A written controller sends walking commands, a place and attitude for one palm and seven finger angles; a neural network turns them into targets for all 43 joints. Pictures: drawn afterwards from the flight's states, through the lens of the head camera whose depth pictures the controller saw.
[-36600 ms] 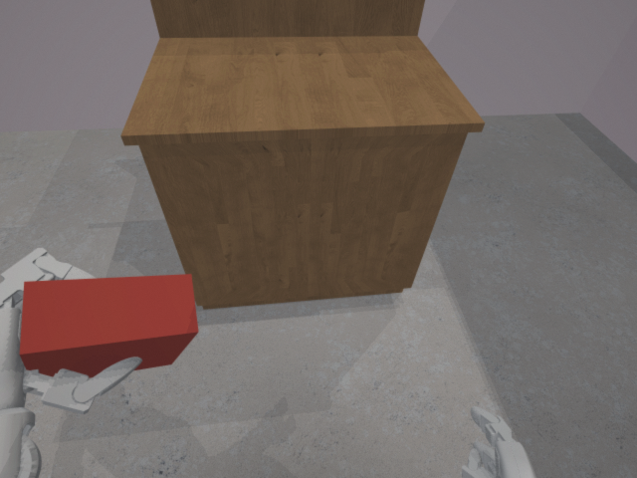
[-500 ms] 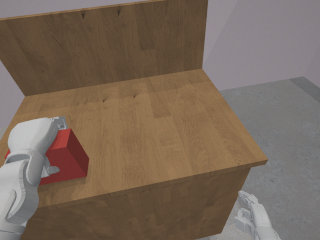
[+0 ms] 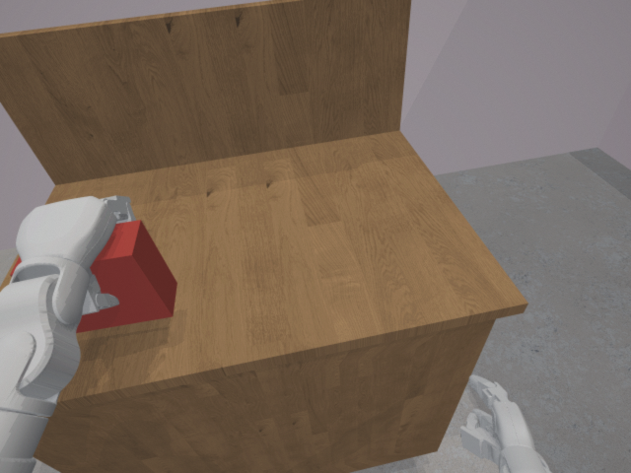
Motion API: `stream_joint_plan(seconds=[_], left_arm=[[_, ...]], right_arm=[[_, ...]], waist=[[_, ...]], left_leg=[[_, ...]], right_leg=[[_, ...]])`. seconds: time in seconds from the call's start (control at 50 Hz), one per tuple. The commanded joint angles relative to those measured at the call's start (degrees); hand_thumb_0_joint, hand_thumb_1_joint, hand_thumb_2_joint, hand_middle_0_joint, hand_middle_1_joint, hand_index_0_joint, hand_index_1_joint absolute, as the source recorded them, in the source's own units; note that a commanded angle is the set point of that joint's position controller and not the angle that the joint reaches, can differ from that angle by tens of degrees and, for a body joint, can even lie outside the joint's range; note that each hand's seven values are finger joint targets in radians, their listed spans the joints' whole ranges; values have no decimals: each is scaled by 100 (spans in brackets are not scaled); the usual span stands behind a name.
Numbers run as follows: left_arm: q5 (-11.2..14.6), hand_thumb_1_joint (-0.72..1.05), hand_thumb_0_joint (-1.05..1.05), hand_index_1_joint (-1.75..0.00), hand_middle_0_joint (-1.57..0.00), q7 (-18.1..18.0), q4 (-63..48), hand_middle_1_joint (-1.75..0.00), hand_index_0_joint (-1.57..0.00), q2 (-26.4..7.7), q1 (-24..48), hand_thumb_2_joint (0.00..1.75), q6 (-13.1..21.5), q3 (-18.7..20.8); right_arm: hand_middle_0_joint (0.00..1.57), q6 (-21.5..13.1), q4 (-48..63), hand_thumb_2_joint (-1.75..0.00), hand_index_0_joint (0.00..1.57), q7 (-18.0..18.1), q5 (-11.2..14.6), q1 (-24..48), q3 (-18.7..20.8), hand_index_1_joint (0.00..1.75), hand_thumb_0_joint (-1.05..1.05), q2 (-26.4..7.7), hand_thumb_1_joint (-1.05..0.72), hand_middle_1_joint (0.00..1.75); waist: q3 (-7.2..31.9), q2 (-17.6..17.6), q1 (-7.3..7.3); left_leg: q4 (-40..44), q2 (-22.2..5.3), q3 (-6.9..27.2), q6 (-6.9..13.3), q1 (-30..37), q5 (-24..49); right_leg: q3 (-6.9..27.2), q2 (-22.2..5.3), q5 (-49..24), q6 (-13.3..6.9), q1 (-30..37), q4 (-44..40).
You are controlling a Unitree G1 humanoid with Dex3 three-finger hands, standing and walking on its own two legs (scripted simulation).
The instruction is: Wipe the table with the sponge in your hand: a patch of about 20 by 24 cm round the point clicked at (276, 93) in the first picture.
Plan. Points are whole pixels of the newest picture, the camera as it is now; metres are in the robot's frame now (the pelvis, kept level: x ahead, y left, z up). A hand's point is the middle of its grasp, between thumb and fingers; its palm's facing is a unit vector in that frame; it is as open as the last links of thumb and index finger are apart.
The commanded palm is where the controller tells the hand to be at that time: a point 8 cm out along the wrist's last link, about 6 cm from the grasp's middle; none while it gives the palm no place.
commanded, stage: lift the sponge slowly off the table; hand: left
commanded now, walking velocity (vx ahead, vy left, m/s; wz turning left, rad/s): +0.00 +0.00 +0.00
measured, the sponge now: (113, 289) +0.27 +0.31 +0.11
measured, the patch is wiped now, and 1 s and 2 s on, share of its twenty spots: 1.00 1.00 1.00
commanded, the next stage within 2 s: bring the sponge back beside the body in 0.70 s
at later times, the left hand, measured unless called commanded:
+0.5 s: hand (94, 242) +0.27 +0.29 +0.20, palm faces +0.15 -0.02 -0.99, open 9.8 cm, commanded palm +0.23 +0.30 +0.28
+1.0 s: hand (110, 247) +0.27 +0.27 +0.20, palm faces +0.13 -0.02 -0.99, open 9.8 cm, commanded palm +0.22 +0.29 +0.28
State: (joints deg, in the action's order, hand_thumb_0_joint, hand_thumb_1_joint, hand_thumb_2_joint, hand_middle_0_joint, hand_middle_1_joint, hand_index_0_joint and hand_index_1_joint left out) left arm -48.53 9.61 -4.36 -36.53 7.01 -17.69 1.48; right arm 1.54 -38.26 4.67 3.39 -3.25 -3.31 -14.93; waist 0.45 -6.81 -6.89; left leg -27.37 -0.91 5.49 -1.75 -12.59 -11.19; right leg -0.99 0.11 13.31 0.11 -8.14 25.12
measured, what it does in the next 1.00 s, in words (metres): stands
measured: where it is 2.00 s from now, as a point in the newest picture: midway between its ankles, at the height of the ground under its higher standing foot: outside the picture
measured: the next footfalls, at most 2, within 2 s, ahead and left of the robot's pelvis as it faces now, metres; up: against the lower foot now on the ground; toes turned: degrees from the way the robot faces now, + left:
none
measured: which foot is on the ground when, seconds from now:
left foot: down 0.00-1.00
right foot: down 0.00-1.00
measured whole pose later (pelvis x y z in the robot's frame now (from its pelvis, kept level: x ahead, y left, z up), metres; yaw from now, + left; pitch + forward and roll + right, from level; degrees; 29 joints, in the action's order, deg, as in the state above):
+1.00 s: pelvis +0.00 -0.01 +0.00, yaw -1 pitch -3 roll +0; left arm -46.5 14.5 -14.5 -38.6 6.3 -20.4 0.8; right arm 1.8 -36.2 4.3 3.4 -3.3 -4.0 -15.5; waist 1.6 -7.5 -7.9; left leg -28.0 -1.1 5.1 -2.3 -13.9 -11.3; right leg -0.5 0.3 14.4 -0.4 -10.6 28.0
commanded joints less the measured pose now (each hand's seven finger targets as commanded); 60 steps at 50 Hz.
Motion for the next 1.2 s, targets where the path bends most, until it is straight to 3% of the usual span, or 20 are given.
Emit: stream_joint_plan(seconds=[0.0, 0.06, 0.08, 0.22, 0.26, 0.28, 0.3, 0.38, 0.44, 0.48, 0.56, 0.58, 0.64, 0.68, 0.74, 0.92, 0.98, 1.02, 1.14, 1.18], left_arm=[[-154, 10, 0, -160, -120, -194, -994, -160, -120, -1599, 1910, 130, -63, 903], [-167, 10, 0, -160, -120, -182, -1033, -160, -120, -1716, 2033, 130, -124, 971], [-183, 10, 0, -160, -120, -161, -1289, -160, -120, -1770, 2108, 130, -142, 1011], [-151, 10, 0, -160, -120, -76, -1217, -160, -120, -1731, 2057, 130, -323, 965], [-152, 10, 0, -160, -120, -51, -1205, -160, -120, -1874, 2117, 130, -359, 1063], [-150, 10, 0, -160, -120, -5, -1457, -160, -120, -1806, 2202, 130, -380, 978], [-150, 10, 0, -160, -120, 10, -1334, -160, -120, -1654, 2265, 130, -393, 837], [-111, 10, 0, -160, -120, 104, -1865, -160, -120, -1642, 2190, 130, -381, 810], [-109, 10, 0, -160, -120, 143, -1629, -160, -120, -1656, 2058, 130, -459, 812], [-139, 10, 0, -160, -120, 125, -1785, -160, -120, -1992, 2299, 130, -496, 1094], [-134, 10, 0, -160, -120, 122, -1349, -160, -120, -2036, 2601, 130, -587, 1033], [-153, 10, 0, -160, -120, 138, -1447, -160, -120, -2109, 2665, 130, -607, 1097], [-74, 10, 0, -160, -120, 250, -1041, -160, -120, -1754, 2431, 130, -669, 781], [-82, 10, 0, -160, -120, 350, -1347, -160, -120, -1761, 2312, 130, -657, 801], [-52, 10, 0, -160, -120, 465, -1236, -160, -120, -1580, 2200, 130, -614, 603], [-53, 10, 0, -160, -120, 142, -2001, -160, -120, -2128, 1796, 130, -236, 1382], [20, 10, 0, -160, -120, -30, -2199, -160, -120, -2031, 1866, 130, -311, 1387], [52, 10, 0, -160, -120, -106, -1827, -160, -120, -1842, 1602, 130, -454, 1262], [190, 10, 0, -160, -120, 56, -1710, -160, -120, -1549, 1097, 130, -636, 983], [141, 10, 0, -160, -120, 112, -2195, -160, -120, -1605, 1017, 130, -628, 1003]], right_arm=[[20, -319, 1062, -90, 20, 30, -16, 1263, 187, 30, 0, -587, -90, 30], [20, -282, 1033, -90, 20, 7, -10, 1268, 218, 30, 0, -618, -90, 30], [20, -323, 1132, -90, 20, 16, 19, 1387, 187, 30, 0, -597, -90, 30], [20, -277, 1096, -90, 20, -19, 0, 1322, 161, 30, 0, -572, -90, 30], [20, -243, 1064, -90, 20, -21, 1, 1304, 185, 30, 0, -616, -90, 30], [20, -286, 1181, -90, 20, -15, 50, 1456, 152, 30, 0, -583, -90, 30], [20, -287, 1142, -90, 20, -7, 8, 1374, 143, 30, 0, -563, -90, 30], [20, -344, 1248, -90, 20, -17, 46, 1507, 148, 30, 0, -534, -90, 30], [20, -269, 1178, -90, 20, -26, -8, 1391, 130, 30, 0, -554, -90, 30], [20, -291, 1216, -90, 20, -12, 45, 1502, 133, 30, 0, -567, -90, 30], [20, -212, 1106, -90, 20, 17, 17, 1398, 124, 30, 0, -588, -90, 30], [20, -264, 1183, -90, 20, 26, 69, 1488, 120, 30, 0, -591, -90, 30], [20, -222, 1141, -90, 20, 14, 34, 1393, 101, 30, 0, -582, -90, 30], [20, -266, 1254, -90, 20, 1, 99, 1488, 103, 30, 0, -566, -90, 30], [20, -238, 1245, -90, 20, -5, 42, 1409, 84, 30, 0, -571, -90, 30], [20, -318, 1271, -90, 20, -12, -29, 1307, 117, 30, 0, -495, -90, 30], [20, -331, 1303, -90, 20, -35, 6, 1461, 144, 30, 0, -505, -90, 30], [20, -283, 1195, -90, 20, -46, -13, 1345, 155, 30, 0, -510, -90, 30], [20, -246, 1271, -90, 20, -3, 8, 1423, 129, 30, 0, -568, -90, 30], [20, -309, 1369, -90, 20, 8, 66, 1587, 131, 30, 0, -543, -90, 30]], waist=[[1143, 97, -54], [1241, 119, -76], [1310, -132, -94], [1244, 243, -89], [1298, 187, -105], [1276, -166, -96], [1295, 80, -100], [1493, -160, -98], [1313, 177, -117], [1339, -19, -122], [1276, 214, -121], [1358, -54, -122], [1220, 216, -109], [1376, -47, -99], [1254, 271, -72], [1450, 182, -247], [1371, -187, -242], [1212, 176, -240], [1055, 518, -166], [1189, 241, -153]], left_leg=[[464, 332, -237, 331, 318, 365], [473, 325, -230, 334, 359, 408], [491, 317, -192, 330, 390, 421], [446, 304, -234, 329, 333, 550], [402, 315, -227, 333, 343, 608], [453, 303, -183, 321, 344, 515], [438, 319, -215, 327, 313, 555], [399, 298, -169, 344, 484, 682], [400, 307, -219, 345, 378, 718], [410, 285, -167, 330, 362, 612], [393, 306, -233, 319, 322, 537], [401, 303, -175, 300, 325, 501], [372, 306, -254, 311, 270, 547], [378, 297, -205, 314, 305, 502], [322, 309, -262, 344, 278, 511], [211, 321, -260, 344, 397, 812], [257, 306, -231, 290, 396, 708], [262, 290, -299, 282, 315, 667], [231, 262, -306, 313, 220, 457], [246, 255, -232, 327, 316, 411]], right_leg=[[-37, 197, -216, -378, 44, -443], [-20, 191, -302, -366, 59, -445], [88, 215, -299, -413, 122, -408], [-28, 179, -368, -359, 25, -386], [-8, 176, -463, -364, 31, -380], [90, 206, -352, -408, 33, -373], [-28, 183, -389, -397, 42, -343], [102, 198, -566, -414, 93, -306], [-46, 166, -587, -369, 12, -339], [148, 202, -449, -409, 6, -317], [72, 140, -346, -357, -100, -379], [224, 196, -277, -416, -54, -349], [20, 134, -415, -357, -126, -363], [151, 165, -364, -382, -68, -303], [-8, 117, -447, -325, -172, -315], [76, 109, -549, -367, -43, -235], [277, 164, -437, -418, -48, -283], [139, 124, -413, -358, -120, -319], [105, 105, -395, -297, -228, -312], [267, 158, -276, -329, -221, -274]])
